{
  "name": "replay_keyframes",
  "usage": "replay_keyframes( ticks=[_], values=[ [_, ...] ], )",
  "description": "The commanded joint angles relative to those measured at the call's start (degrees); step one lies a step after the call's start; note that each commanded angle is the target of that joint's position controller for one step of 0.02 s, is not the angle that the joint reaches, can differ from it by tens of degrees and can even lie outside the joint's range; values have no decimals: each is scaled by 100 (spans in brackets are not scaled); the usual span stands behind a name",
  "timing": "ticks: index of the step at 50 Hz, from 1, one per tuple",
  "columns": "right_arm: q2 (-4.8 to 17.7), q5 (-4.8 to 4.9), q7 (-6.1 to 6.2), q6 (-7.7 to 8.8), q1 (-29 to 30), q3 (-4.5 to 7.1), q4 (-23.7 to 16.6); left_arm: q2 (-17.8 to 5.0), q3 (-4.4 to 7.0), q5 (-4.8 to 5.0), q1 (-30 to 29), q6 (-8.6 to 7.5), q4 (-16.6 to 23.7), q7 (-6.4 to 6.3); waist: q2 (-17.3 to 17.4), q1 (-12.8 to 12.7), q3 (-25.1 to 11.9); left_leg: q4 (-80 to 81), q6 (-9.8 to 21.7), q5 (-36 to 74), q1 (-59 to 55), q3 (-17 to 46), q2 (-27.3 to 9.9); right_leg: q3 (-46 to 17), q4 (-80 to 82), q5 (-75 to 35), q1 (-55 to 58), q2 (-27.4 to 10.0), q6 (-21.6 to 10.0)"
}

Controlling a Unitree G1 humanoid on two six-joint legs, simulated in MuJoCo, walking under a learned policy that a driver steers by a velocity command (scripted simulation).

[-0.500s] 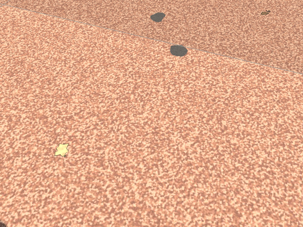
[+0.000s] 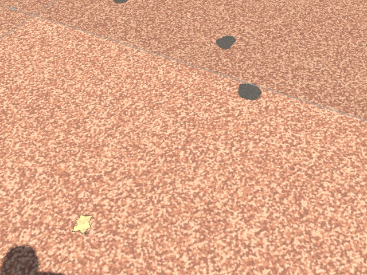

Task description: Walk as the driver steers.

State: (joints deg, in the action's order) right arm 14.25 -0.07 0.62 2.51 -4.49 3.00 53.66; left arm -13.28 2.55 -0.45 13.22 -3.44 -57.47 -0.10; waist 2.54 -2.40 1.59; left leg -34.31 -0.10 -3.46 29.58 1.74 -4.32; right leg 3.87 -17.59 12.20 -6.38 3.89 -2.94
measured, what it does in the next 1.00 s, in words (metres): steps on the spot: left foot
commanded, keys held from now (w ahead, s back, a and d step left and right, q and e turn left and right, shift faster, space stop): no key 1.00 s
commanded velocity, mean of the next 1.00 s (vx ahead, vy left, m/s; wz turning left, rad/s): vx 0.03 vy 0.00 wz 0.00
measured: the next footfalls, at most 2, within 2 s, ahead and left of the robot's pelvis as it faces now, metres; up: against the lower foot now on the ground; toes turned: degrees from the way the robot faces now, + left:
left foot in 0.04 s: +0.16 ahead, +0.13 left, +0.00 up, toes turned +1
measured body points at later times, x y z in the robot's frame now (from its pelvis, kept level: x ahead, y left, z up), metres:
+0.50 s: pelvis +0.06 +0.03 -0.01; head +0.08 +0.03 +0.44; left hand +0.07 +0.29 -0.16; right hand +0.18 -0.22 -0.15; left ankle +0.12 +0.13 -0.74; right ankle -0.03 -0.10 -0.74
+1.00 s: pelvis +0.05 +0.02 -0.01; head +0.06 +0.02 +0.44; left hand +0.01 +0.26 -0.17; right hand +0.14 -0.23 -0.16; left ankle +0.12 +0.13 -0.74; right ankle -0.03 -0.10 -0.74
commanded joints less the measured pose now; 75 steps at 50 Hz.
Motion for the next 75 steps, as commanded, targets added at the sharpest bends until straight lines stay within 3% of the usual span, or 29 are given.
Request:
replay_keyframes(
  ticks=[1,2,3,4,5,6,8,10,14,18,27,38,75],
  values=[
    [544,-60,-11,39,-305,134,-115,-848,142,98,-255,30,176,-58,-643,391,-455,673,172,344,-1201,-130,159,-593,-279,-2830,-215,-1451,-626],
    [706,-102,2,53,-456,185,-42,-746,112,88,-57,39,110,-59,-442,426,-502,1110,283,1244,-1650,-16,86,-580,-570,-2334,-263,-1210,-386],
    [1061,-132,39,56,-528,253,-35,-625,80,-38,284,13,93,-62,9,204,-738,887,467,3104,-2345,425,-412,-412,-988,-1410,-560,-846,-118],
    [1004,-125,72,3,-435,210,-24,-315,9,-91,1010,4,-88,-62,674,-190,-1113,606,1043,3634,-3125,927,-948,-288,-1235,273,-1143,-545,164],
    [565,-75,46,-54,-458,114,45,-306,-12,-46,846,79,-114,-113,732,-8,-1176,738,1306,2894,-2959,1192,-1069,-282,-1339,933,-1148,-497,316],
    [456,-45,19,-101,-316,82,64,-464,17,15,549,183,-43,-150,630,-4,-1017,932,1215,1892,-2606,1245,-933,-329,-1158,909,-1079,-525,335],
    [530,-30,-14,-147,198,80,-74,-657,53,24,332,379,-75,-211,384,-38,-635,1076,838,605,-1947,894,-538,-331,-779,536,-840,-555,276],
    [619,-7,-26,-105,235,109,-20,-679,54,-7,303,446,-143,-223,251,-9,-563,973,626,732,-1819,598,-285,-337,-657,273,-615,-587,234],
    [546,19,11,-76,47,112,167,-636,48,16,297,383,-282,-196,-91,111,-805,556,666,1894,-2308,350,-140,-356,-649,-394,-505,-664,256],
    [512,19,43,-161,139,121,233,-544,25,18,295,391,-387,-193,-215,124,-656,533,709,1685,-2299,285,-86,-311,-654,-328,-577,-659,278],
    [462,20,93,-292,283,130,350,-468,-27,-5,491,369,-553,-228,-219,148,-203,732,552,390,-2106,182,70,-295,-501,371,-887,-689,239],
    [414,14,125,-335,228,111,523,-309,-76,-12,818,274,-621,-248,-255,195,39,851,447,-222,-2081,147,149,-320,-335,851,-1153,-711,208],
    [288,48,177,-334,-154,46,804,-39,-72,15,1522,199,-541,-250,-306,223,76,704,443,263,-2115,120,189,-303,-325,344,-1089,-664,195]
  ],
)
